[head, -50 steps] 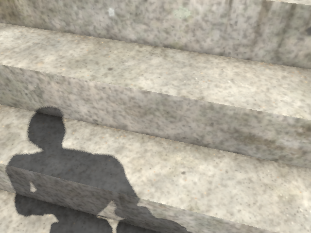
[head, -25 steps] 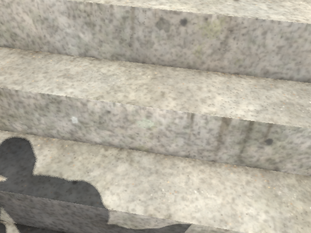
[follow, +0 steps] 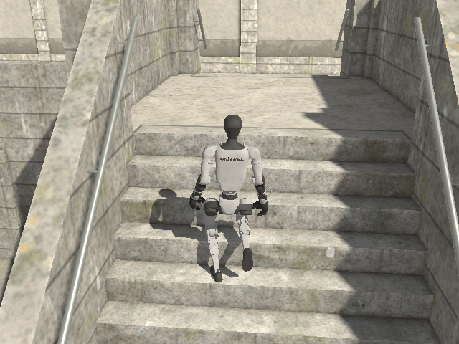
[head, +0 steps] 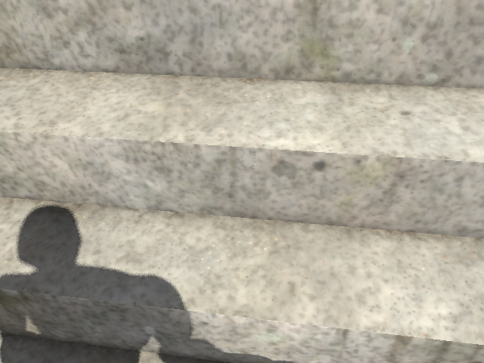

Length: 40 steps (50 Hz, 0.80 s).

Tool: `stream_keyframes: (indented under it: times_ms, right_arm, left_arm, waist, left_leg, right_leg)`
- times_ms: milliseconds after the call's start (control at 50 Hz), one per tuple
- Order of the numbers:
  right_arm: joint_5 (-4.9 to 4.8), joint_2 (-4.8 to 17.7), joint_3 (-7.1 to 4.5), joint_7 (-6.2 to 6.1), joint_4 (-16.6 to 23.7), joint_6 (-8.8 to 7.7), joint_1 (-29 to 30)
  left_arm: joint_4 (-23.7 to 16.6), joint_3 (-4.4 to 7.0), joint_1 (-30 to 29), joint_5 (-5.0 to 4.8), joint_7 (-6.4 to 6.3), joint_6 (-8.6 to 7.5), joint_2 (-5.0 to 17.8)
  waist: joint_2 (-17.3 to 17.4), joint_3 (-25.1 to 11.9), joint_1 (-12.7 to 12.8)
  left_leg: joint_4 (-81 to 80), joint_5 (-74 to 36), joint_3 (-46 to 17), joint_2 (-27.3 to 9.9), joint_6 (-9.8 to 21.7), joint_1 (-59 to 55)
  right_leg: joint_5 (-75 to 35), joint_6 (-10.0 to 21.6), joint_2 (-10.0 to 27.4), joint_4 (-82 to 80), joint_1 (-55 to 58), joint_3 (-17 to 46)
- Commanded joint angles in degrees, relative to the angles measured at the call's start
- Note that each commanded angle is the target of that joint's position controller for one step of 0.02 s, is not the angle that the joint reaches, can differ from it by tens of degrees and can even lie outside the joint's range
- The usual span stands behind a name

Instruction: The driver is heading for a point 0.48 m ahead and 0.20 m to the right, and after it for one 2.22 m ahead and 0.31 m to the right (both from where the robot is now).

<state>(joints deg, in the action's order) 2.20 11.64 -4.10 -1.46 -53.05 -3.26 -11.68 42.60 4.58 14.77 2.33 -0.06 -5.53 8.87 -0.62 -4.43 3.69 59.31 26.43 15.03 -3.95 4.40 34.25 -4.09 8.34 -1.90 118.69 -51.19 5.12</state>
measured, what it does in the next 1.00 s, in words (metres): climbs, turning right: right foot 0.20 m higher, then left foot 0.21 m higher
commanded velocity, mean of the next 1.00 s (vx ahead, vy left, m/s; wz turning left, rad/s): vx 0.38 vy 0.00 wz -0.46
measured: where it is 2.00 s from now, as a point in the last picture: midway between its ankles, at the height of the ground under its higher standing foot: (392, 305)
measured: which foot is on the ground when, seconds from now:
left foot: down 0.00-0.34, up 0.36-0.84, down 0.86-1.00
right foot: up 0.00-0.32, down 0.34-0.86, up 0.88-1.00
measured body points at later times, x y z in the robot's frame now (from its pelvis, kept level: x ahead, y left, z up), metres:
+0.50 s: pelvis +0.23 -0.09 +0.20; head +0.23 -0.08 +0.65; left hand +0.38 +0.13 +0.06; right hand +0.32 -0.36 +0.12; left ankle +0.17 +0.07 -0.24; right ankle +0.27 -0.14 -0.46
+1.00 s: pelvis +0.42 -0.13 +0.41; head +0.42 -0.15 +0.86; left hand +0.62 +0.05 +0.30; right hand +0.44 -0.40 +0.28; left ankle +0.53 -0.10 -0.25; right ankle +0.29 -0.21 -0.12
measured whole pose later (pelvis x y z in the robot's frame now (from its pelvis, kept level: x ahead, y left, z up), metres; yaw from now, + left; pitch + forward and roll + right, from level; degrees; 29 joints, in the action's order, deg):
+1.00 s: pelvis +0.42 -0.13 +0.41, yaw -24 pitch +2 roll +3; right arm -0.2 9.6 -3.2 -4.0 -48.2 0.2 -8.4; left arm 44.0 4.4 14.2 2.6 0.2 -4.0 11.3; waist -2.3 -1.1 0.2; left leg 57.7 21.0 6.4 5.5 6.5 39.0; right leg 2.5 2.1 -8.0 98.4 -36.2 10.1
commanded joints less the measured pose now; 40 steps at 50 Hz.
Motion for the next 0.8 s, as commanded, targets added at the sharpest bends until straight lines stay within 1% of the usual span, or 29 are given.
stream_keyframes:
  times_ms: [20, 60, 120, 160, 180, 220, 240, 260, 280, 300, 320, 340, 360, 380, 400, 420, 460, 480, 520, 560, 620, 640, 660, 700, 720, 740, 760, 780, 800]
  right_arm:
    - [0.16, -5.86, 2.58, 1.05, -3.33, -3.94, 0.92]
    - [0.22, -2.26, 2.22, 1.62, -5.33, -5.77, -2.97]
    - [-0.79, 1.58, 1.66, 1.80, -6.76, -6.73, -7.63]
    - [-0.53, 2.18, 1.43, 1.13, -6.41, -6.76, -9.86]
    - [-1.20, 3.64, 0.75, 1.43, -6.39, -6.25, -10.47]
    - [-0.90, 3.86, 0.34, -0.24, -6.93, -6.07, -15.47]
    - [-1.80, 7.16, -0.49, -0.77, -6.28, -5.59, -16.29]
    - [-2.15, 5.75, -0.53, -0.81, -6.96, -5.13, -15.84]
    - [-4.63, 5.68, 0.29, -1.61, -4.39, -4.97, -12.53]
    - [-5.47, 10.02, 0.05, -1.95, -3.54, -5.16, -14.42]
    - [-6.20, 13.87, -0.95, -1.23, -2.29, -5.36, -12.48]
    - [-7.17, 16.39, -1.76, 0.45, 0.80, -5.54, -10.84]
    - [-5.19, 14.57, -1.93, 2.72, 5.96, -6.14, -6.24]
    - [-2.89, 9.62, -1.32, 5.81, 12.02, -6.83, -1.03]
    - [0.15, 4.86, -1.32, 6.78, 15.74, -6.22, 3.99]
    - [1.98, -2.06, 0.18, 5.55, 19.49, -5.34, 6.56]
    - [2.74, -7.57, 3.33, 2.20, 22.34, -4.32, 6.40]
    - [2.63, -8.68, 4.61, 1.82, 22.71, -4.14, 3.90]
    - [1.89, -9.47, 5.74, 0.97, 21.71, -3.43, -0.07]
    - [1.57, -8.01, 6.32, 0.57, 22.82, -2.33, 3.95]
    - [0.69, -9.31, 7.03, -1.66, 24.77, -0.73, 12.51]
    - [0.27, -10.00, 7.49, -1.80, 26.60, -0.60, 15.67]
    - [1.30, -11.86, 8.60, -2.07, 29.36, -0.08, 20.94]
    - [1.65, -12.09, 9.13, -1.29, 32.92, 0.47, 28.00]
    - [1.04, -11.24, 9.30, -1.00, 33.40, 0.97, 30.19]
    - [1.07, -12.61, 9.35, -0.84, 32.82, 1.28, 27.90]
    - [1.54, -12.38, 8.96, -0.72, 32.19, 1.12, 26.11]
    - [0.33, -8.59, 7.75, -0.58, 27.93, 0.96, 19.69]
    - [-1.38, -8.10, 7.26, -1.25, 25.31, 1.22, 14.73]
  left_arm:
    - [-5.28, -4.03, 1.56, -2.10, -0.33, 1.75, -9.30]
    - [-6.66, -3.81, -3.85, -2.57, -1.65, 3.18, -7.59]
    - [-9.05, -3.69, -9.33, -2.69, -3.55, 4.17, -6.30]
    - [-10.37, -3.37, -13.10, -1.94, -3.11, 4.33, -4.17]
    - [-14.13, -4.29, -18.64, -1.70, -2.70, 4.96, -5.01]
    - [-15.76, -4.01, -23.62, -1.18, -2.21, 5.93, -3.65]
    - [-17.05, -5.09, -25.81, -1.86, -1.18, 6.53, -4.55]
    - [-16.56, -5.53, -24.01, -2.57, -1.19, 6.92, -5.17]
    - [-13.18, -5.26, -20.14, -3.37, -0.76, 6.59, -3.81]
    - [-10.42, -5.27, -11.99, -3.10, -1.47, 6.76, -4.46]
    - [-7.57, -4.44, 0.37, -2.94, -1.53, 6.21, -1.61]
    - [-5.88, -2.73, 6.63, -2.00, -0.99, 5.47, 3.41]
    - [-5.37, -0.45, 7.42, -1.24, -1.45, 5.84, 9.46]
    - [-6.10, 2.27, 3.83, -0.80, -2.27, 7.20, 15.48]
    - [-7.90, 4.06, -4.14, -0.23, -2.19, 7.99, 17.67]
    - [-7.18, 2.97, -9.42, 0.11, -1.63, 7.32, 14.77]
    - [1.69, 0.63, -4.79, -0.05, -1.42, 3.58, 6.01]
    - [4.81, -0.63, -4.04, -0.08, -0.66, 2.29, 2.31]
    - [6.39, -0.71, -1.78, -0.51, 0.24, 1.22, 2.92]
    - [7.28, -0.78, 1.65, -1.39, 0.53, -0.12, 4.61]
    - [10.21, -0.78, 11.41, -0.55, 1.09, -1.91, 5.38]
    - [10.62, -0.80, 12.61, -0.50, 1.02, -2.21, 5.76]
    - [11.38, -0.63, 14.35, -0.45, 0.79, -1.66, 5.35]
    - [10.75, -0.46, 15.26, -1.23, -0.98, -0.66, 4.53]
    - [9.99, 0.08, 15.97, -2.11, -2.23, 0.47, 6.70]
    - [10.32, 0.26, 16.56, -0.65, -3.30, 0.73, 5.99]
    - [9.83, 1.17, 16.91, -0.92, -4.44, 1.15, 7.86]
    - [7.25, 1.43, 11.47, -2.41, -4.31, 1.31, 8.22]
    - [4.47, 1.51, 4.00, -3.28, -4.71, 1.16, 9.27]
  waist:
    - [1.41, 9.28, 4.83]
    - [2.46, 10.44, 3.24]
    - [-0.43, 11.02, 2.45]
    - [-2.41, 10.39, 1.35]
    - [0.15, 9.94, 1.46]
    - [3.68, 6.86, -2.01]
    - [7.11, 5.36, -3.80]
    - [10.47, 4.48, -3.56]
    - [5.87, 1.60, -2.08]
    - [10.55, -5.10, 0.83]
    - [14.69, -13.54, 4.88]
    - [14.45, -20.77, 6.89]
    - [9.93, -20.92, 6.68]
    - [-4.10, -20.85, 3.71]
    - [-2.22, -19.16, 2.46]
    - [-2.30, -15.77, -1.23]
    - [4.40, 0.85, -5.23]
    - [5.44, 5.02, -7.72]
    - [3.21, 7.23, -8.82]
    - [3.85, 8.89, -7.42]
    - [-3.56, 5.10, -1.43]
    - [-3.43, 6.36, -1.07]
    - [-3.66, 6.44, -0.93]
    - [-2.78, 6.32, 1.44]
    - [-2.81, 4.03, 2.83]
    - [-4.71, 1.69, 1.87]
    - [-5.25, -1.46, 0.42]
    - [-2.21, -6.25, -2.58]
    - [-5.09, -13.02, -7.15]
  left_leg:
    - [-39.63, -7.16, -17.92, -16.02, 1.04, -0.99]
    - [-45.36, -11.16, -14.88, -17.49, 3.57, -5.44]
    - [-49.45, -9.89, -8.36, -15.76, 2.41, -15.83]
    - [-50.62, -11.11, -3.51, -13.71, 1.44, -19.68]
    - [-53.03, -9.61, -0.57, -9.99, -0.13, -18.92]
    - [-56.51, -12.70, -0.47, -10.40, 2.50, -26.34]
    - [-64.50, -21.91, 1.03, -12.72, 4.59, -29.63]
    - [-65.00, -31.00, 3.92, -10.92, 6.37, -30.92]
    - [-58.84, -65.23, 7.54, -10.47, 7.26, -27.92]
    - [-49.08, -108.99, 5.99, -14.67, 10.03, -32.34]
    - [-35.29, -122.76, 4.98, -16.82, 9.66, -39.36]
    - [-19.84, -121.32, 2.17, -16.15, 9.58, -38.99]
    - [-5.00, -99.79, -1.16, -12.11, 5.96, -24.05]
    - [14.29, -36.87, -6.74, -0.78, 2.18, -4.34]
    - [45.71, -22.94, -19.28, 4.99, -0.47, 8.72]
    - [62.88, -27.60, -23.57, 4.13, -1.06, 14.50]
    - [68.42, -32.62, -21.18, 2.84, 0.93, 24.63]
    - [68.78, -32.13, -20.26, 2.93, 1.74, 26.45]
    - [67.38, -29.45, -19.85, 2.18, 1.47, 31.23]
    - [59.06, -27.12, -17.08, 0.58, 0.24, 35.43]
    - [79.83, -12.07, -11.56, 2.40, 0.47, 51.13]
    - [80.59, -9.79, -11.93, 1.75, 0.71, 54.63]
    - [74.16, -10.60, -10.77, 1.71, 1.08, 53.05]
    - [65.01, -10.52, -10.70, 1.60, 0.86, 48.76]
    - [56.97, -9.31, -5.49, 3.14, 0.36, 44.26]
    - [57.72, -10.25, -6.55, 2.49, 1.09, 40.08]
    - [52.38, -7.84, -10.43, 1.55, 2.33, 38.84]
    - [36.95, -4.25, -4.17, 4.67, 3.07, 20.81]
    - [29.13, -5.91, -3.10, 7.67, 3.89, 2.05]
  right_leg:
    - [3.04, 0.71, 1.49, 8.22, -15.48, 4.38]
    - [7.77, 1.06, -0.13, 18.28, -21.89, 2.18]
    - [15.98, 1.95, -0.36, 21.80, -31.39, 1.70]
    - [15.12, 1.52, 0.24, 11.69, -30.33, -0.20]
    - [17.74, 1.53, 1.52, -0.27, -27.53, -4.57]
    - [17.29, 0.62, 3.27, -8.05, -26.26, -10.43]
    - [24.72, 1.54, 5.80, -18.66, -21.92, -15.65]
    - [28.55, 2.48, 6.52, -27.45, -13.28, -17.91]
    - [32.29, 2.81, 2.47, -37.77, 1.67, -22.71]
    - [35.57, 3.00, -1.55, -34.81, 10.18, -24.60]
    - [39.00, 4.47, -3.67, -41.08, 17.81, -20.22]
    - [39.78, 4.46, -7.54, -52.65, 28.54, -13.43]
    - [44.25, 6.90, -2.91, -65.18, 35.56, 7.45]
    - [62.81, 10.55, 6.35, -88.72, 40.80, 41.11]
    - [73.67, 9.97, 10.26, -102.10, 38.35, 57.52]
    - [65.23, 6.17, 11.79, -102.25, 33.54, 53.50]
    - [48.71, 0.34, 8.31, -93.36, 22.87, 35.58]
    - [41.40, 0.01, 5.75, -91.75, 19.23, 28.27]
    - [25.55, -1.25, 3.83, -90.95, 21.56, 17.24]
    - [16.58, -1.59, 3.26, -91.31, 23.73, 12.95]
    - [2.48, 0.06, 6.18, -94.33, 36.56, 16.24]
    - [5.04, -0.15, 7.12, -96.23, 37.82, 17.32]
    - [4.60, -1.67, 4.47, -97.57, 36.64, 15.24]
    - [-3.50, -0.28, 5.63, -103.65, 36.50, 18.95]
    - [-13.72, 1.65, 7.14, -110.00, 38.17, 17.41]
    - [-24.45, 2.58, 8.87, -108.83, 41.52, 17.89]
    - [-35.02, 1.25, 9.42, -105.84, 50.42, 13.81]
    - [-58.80, -1.99, 5.50, -103.84, 46.89, 2.07]
    - [-81.99, -2.71, 5.54, -100.99, 39.48, 0.28]
Velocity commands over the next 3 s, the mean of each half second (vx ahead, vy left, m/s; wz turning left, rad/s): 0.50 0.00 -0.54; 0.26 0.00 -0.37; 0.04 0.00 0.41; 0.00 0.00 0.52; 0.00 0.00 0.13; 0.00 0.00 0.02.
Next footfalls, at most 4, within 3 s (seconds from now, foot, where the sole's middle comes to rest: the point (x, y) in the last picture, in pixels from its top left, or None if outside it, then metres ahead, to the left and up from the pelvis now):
0.34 right None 0.31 -0.15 -0.50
0.86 left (341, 266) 0.57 -0.12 -0.29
1.32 right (468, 295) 0.51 -0.34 -0.29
1.66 left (337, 289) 0.52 -0.10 -0.29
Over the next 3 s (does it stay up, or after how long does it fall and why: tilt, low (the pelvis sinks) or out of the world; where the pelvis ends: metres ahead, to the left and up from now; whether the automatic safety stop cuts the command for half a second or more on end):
stays up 0.50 -0.19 0.49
